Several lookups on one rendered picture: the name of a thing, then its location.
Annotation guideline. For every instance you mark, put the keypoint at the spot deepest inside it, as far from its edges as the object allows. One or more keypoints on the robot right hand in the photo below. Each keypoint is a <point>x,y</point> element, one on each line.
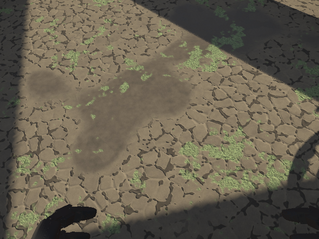
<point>304,215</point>

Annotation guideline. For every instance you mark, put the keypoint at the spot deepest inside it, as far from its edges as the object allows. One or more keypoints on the robot left hand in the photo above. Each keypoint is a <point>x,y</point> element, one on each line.
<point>50,228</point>

